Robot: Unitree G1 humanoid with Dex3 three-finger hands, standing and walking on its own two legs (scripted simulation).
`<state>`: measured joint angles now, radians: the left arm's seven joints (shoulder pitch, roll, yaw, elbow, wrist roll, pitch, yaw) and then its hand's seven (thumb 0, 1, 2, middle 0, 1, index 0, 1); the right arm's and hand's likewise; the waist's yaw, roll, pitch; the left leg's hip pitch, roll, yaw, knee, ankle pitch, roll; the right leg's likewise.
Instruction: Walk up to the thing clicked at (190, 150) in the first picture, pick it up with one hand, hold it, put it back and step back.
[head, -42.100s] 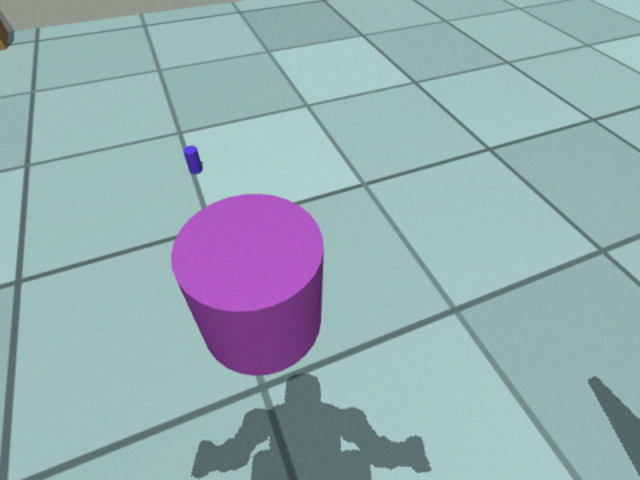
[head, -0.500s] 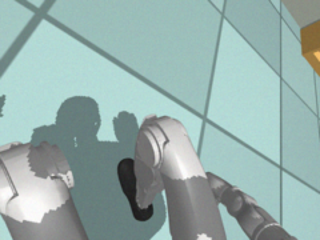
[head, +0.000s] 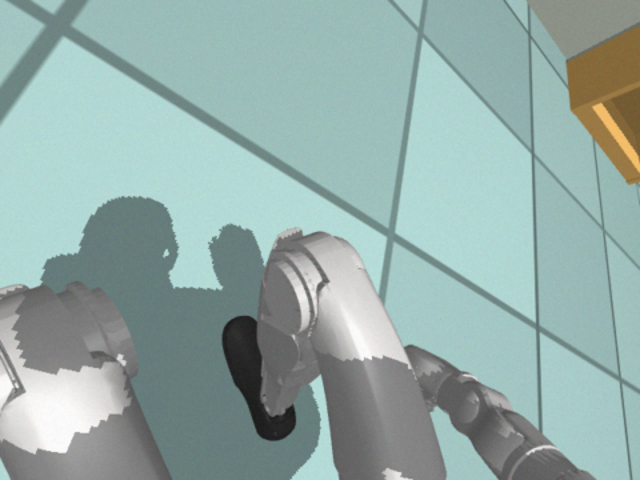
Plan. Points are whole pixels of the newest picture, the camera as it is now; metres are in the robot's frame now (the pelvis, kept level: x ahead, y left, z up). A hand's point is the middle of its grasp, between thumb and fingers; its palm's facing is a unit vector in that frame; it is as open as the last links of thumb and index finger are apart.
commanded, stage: open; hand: left
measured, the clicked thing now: out of the picture +0.42 +0.29 -0.22
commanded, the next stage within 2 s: withdraw in 0.26 s
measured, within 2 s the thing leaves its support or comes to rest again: rests again in 0.68 s
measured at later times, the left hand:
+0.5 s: hand out of the picture +0.43 +0.28 -0.18, palm faces +0.38 -0.92 +0.02, open 14.3 cm
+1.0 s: hand out of the picture +0.41 +0.37 -0.09, palm faces +0.37 -0.92 -0.16, open 17.3 cm
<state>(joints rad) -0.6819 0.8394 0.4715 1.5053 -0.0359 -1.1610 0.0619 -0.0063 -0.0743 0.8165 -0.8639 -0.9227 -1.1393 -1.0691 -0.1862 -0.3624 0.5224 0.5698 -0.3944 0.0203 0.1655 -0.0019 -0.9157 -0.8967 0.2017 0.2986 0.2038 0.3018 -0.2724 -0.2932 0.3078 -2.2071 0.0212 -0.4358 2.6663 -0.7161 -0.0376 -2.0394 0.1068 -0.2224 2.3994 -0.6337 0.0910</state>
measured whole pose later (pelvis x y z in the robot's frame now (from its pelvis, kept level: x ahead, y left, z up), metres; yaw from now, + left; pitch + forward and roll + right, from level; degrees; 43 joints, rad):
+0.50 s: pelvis +0.00 +0.00 +0.00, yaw +0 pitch +11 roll -19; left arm -0.68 0.84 0.47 1.48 -0.03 -1.15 0.06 -0.01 -0.32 0.31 -0.40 -0.34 -0.39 -0.35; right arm -0.19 -0.36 0.53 0.55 -0.39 0.03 0.16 0.00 -0.91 -0.90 0.20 0.30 0.20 0.30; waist -0.27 -0.30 0.31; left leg -2.20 0.02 -0.44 2.67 -0.71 -0.03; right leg -2.03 0.11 -0.23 2.39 -0.63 0.09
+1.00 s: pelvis +0.00 +0.00 +0.02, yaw +3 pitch +20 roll -15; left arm -0.67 0.79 0.50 1.17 0.05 -0.71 -0.09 -0.02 -0.52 0.05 -0.08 -0.05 -0.08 -0.05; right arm -0.02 -0.30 0.29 0.58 -0.19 0.10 0.14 0.00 -0.90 -0.90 0.20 0.30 0.20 0.30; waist -0.19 -0.15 0.10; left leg -2.26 0.04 -0.30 2.55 -0.68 0.00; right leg -2.10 0.06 -0.14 2.36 -0.65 0.05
